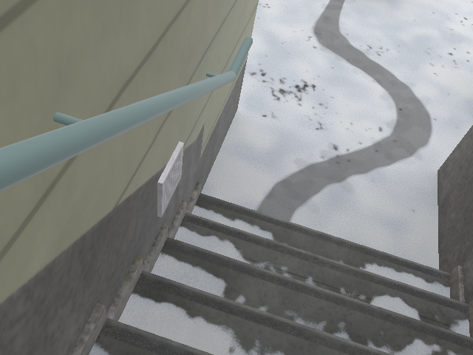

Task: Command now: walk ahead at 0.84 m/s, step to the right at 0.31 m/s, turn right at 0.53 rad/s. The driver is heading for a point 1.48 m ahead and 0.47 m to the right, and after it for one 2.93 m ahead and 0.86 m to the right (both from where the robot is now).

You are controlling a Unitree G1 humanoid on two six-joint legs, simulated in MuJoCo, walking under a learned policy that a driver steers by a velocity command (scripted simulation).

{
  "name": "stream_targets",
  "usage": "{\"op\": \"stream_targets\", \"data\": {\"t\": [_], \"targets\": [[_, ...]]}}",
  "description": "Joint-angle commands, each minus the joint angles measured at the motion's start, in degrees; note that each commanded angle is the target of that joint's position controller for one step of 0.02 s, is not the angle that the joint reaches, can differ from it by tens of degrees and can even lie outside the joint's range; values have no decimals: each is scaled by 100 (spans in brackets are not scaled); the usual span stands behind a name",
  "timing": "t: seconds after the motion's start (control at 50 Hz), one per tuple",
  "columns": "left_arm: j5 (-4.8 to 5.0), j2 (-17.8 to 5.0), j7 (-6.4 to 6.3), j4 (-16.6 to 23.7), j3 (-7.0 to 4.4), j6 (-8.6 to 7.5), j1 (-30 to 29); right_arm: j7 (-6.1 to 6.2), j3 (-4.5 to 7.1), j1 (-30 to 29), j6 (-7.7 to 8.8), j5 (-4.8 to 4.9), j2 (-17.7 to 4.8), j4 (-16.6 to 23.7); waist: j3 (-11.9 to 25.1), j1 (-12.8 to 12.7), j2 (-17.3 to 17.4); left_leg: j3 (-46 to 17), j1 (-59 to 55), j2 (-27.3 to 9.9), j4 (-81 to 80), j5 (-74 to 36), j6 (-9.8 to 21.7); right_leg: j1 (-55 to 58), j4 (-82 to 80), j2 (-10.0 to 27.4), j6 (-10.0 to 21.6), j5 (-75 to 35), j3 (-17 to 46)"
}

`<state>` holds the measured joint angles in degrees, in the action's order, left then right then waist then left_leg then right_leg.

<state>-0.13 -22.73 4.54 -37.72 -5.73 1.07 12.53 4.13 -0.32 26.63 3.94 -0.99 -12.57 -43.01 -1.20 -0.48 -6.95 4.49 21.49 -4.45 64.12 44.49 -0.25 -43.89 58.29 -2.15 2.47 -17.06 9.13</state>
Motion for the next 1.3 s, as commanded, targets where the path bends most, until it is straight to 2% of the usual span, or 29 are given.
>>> {"op": "stream_targets", "data": {"t": [0.02,0.1,0.12,0.14,0.18,0.22,0.24,0.26,0.28,0.32,0.34,0.38,0.48,0.5,0.52,0.56,0.6,0.64,0.7,0.78,0.86,0.92,0.96,0.98,1.04,1.06,1.18,1.24,1.3], "targets": [[13,129,159,588,56,-94,-457,226,325,-673,94,-5,-1324,492,101,-185,1636,-45,1132,-641,-1732,-3705,203,2041,-1139,-265,-71,-1359,-1279],[-175,-559,-314,-234,-319,94,1828,57,514,-1484,105,45,-1588,706,697,-1240,1160,470,1336,-695,1343,-7761,-274,4453,-635,-1045,312,10,-2576],[25,-518,-366,-535,-334,123,2963,44,565,-1922,67,46,-1555,745,423,-1942,821,665,1914,-476,3726,-6954,-307,5370,-2429,-702,606,199,-2441],[129,294,-271,-631,-61,-16,3426,23,457,-1653,-8,-12,-954,314,-412,-2053,173,680,3486,272,6358,-1037,-114,5992,-4293,288,1206,-80,-614],[-331,432,-176,-634,373,-543,2484,61,115,-1772,205,28,230,1319,-1134,-88,-398,-569,4425,168,6961,-691,532,3978,-2336,515,782,-2944,566],[118,238,-290,-297,215,-662,1445,-161,310,-1028,341,160,-532,1002,-240,791,1876,-1215,4049,-153,3062,-3183,443,3372,-2820,697,1196,-407,1432],[171,97,-342,38,182,-624,673,-96,464,-1160,315,8,-744,768,-215,878,2320,-1122,2912,-274,1499,-3943,289,2127,-3372,174,1076,662,1224],[-5,-898,-427,136,-132,-714,229,-81,415,-1039,372,-61,-678,1061,11,1059,538,-1546,2949,-369,1007,-4053,-55,1998,-3265,1218,1916,-108,3241],[-99,-575,-389,6,-117,-764,537,-52,582,-1118,408,30,-1199,859,403,667,967,-1841,3001,-374,1208,-4342,-319,2748,-2692,1323,2052,-728,3692],[650,461,-673,-406,114,-726,1107,-138,565,-2406,455,-21,-1475,1019,-210,267,1454,-1677,2382,-297,-2268,-7130,-81,2514,-1767,105,1360,2054,1883],[500,396,-671,-573,104,-668,1346,-237,478,-2611,399,-341,-1195,1015,-374,-130,1763,-938,841,201,-2885,-8069,-22,1250,-1648,-560,1162,2908,1470],[380,482,-701,-918,147,-534,1454,-391,320,-2226,305,-163,-495,1109,-268,-168,882,-890,-691,568,-2918,-8146,-59,522,-1378,-854,1180,3708,1701],[380,872,-497,-572,169,-385,255,-374,722,1768,305,118,-875,-105,496,1827,98,-1540,-3369,-323,-4161,-5955,130,1512,4343,-1313,430,1569,1325],[384,1754,-396,-499,338,-510,1154,-557,601,1832,341,-78,-858,-360,751,1028,2286,-2005,-5201,-1071,-1442,-8308,619,-1232,6772,-1737,398,6672,1299],[496,1584,-435,-409,404,-592,1518,-594,580,1948,215,37,-890,-358,865,1039,3087,-2500,-5343,-1375,-1260,-8612,649,-2470,7931,-1260,428,6784,1324],[442,1352,-522,78,406,-393,868,-613,363,882,41,229,-45,-324,272,220,1288,-2742,-3264,-1134,-2844,-5765,421,-2475,6834,-181,696,4882,217],[470,1536,-575,635,547,-77,542,-369,331,-227,267,332,-277,-439,-757,-414,1532,-4511,-662,-2026,-3363,-3476,929,-2676,5880,581,407,3739,922],[346,979,-611,668,418,168,483,-8,243,-996,276,189,-250,-444,-1745,-720,86,-3497,1786,-1405,-3533,-2047,661,-1727,3944,782,50,2043,954],[343,1214,-505,710,372,23,194,-80,378,-401,294,-52,-1082,-640,-1108,-226,602,-2657,1589,-1403,-3380,-3666,1126,-838,3521,601,-176,1518,307],[323,1128,-365,1363,453,-204,-1726,-13,259,1075,133,117,-149,-1139,-1535,828,672,-2345,-861,-654,-1975,-2066,1005,-3238,885,813,65,313,292],[433,982,8,1475,485,-403,-1994,-1,519,313,-41,295,-773,-953,-735,864,908,-1936,1062,-277,-2111,-1569,1171,1789,-1378,819,-357,-1059,-500],[233,226,-155,508,32,-338,482,-146,547,293,-103,177,-604,-1193,627,-322,1352,-1454,-935,241,1268,-5603,770,4053,-3055,432,-305,-216,-1191],[-183,197,-251,-455,9,-455,2523,-171,542,-99,94,278,-449,-1193,681,-1534,80,-1526,1869,1091,5438,-267,344,6549,-2665,1346,449,-730,-418],[-436,298,-177,-437,240,-602,2057,-312,435,746,260,261,96,-818,1134,-610,-974,-2393,2890,785,5629,442,422,6854,-605,1982,461,-3880,-242],[114,583,7,-861,111,-584,1587,-136,437,108,-16,493,126,-305,970,-246,537,-1494,3672,70,3813,-2017,418,4838,-2775,2548,963,3796,1545],[-6,771,-22,-829,187,-634,1041,-80,309,-234,-124,430,547,-131,392,-110,213,-1564,3842,-77,3816,-3086,580,3657,-2979,2810,944,4140,2076],[36,852,-453,-1107,229,-916,54,-304,630,-858,-338,293,-580,188,-317,364,3,-1945,3022,-443,-244,-5973,462,2193,-2418,2318,262,3359,-204],[-16,534,-801,-1329,219,-827,406,-731,508,-1613,-199,173,-223,436,-319,221,264,-657,1064,141,-1730,-8076,511,1278,-1892,1631,-111,3992,-1863],[-71,408,-658,-1096,200,-677,-224,-747,708,-107,-285,192,-665,-54,-7,870,273,223,-847,677,-851,-7715,580,1059,-424,1545,-320,2378,-2332]]}}
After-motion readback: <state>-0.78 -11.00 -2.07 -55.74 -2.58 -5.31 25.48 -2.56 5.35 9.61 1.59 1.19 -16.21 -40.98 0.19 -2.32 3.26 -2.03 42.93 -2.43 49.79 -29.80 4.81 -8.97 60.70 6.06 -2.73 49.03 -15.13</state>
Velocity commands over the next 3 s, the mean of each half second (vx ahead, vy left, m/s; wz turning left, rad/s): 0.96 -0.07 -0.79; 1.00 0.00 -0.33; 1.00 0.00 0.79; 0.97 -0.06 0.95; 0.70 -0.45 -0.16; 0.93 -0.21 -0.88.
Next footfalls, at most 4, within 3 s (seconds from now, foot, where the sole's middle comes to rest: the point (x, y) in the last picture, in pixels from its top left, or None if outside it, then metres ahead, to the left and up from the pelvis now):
0.16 right None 0.13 -0.05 -0.86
0.48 left None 0.46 0.08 -1.04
0.96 right None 0.61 -0.42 -1.21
1.38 left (281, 301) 0.91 -0.36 -1.39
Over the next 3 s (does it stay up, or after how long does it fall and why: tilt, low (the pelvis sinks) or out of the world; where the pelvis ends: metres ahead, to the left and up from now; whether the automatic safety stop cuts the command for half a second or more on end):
stays up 1.97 -0.58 -1.20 its command is cut before an obstacle after 2.0 s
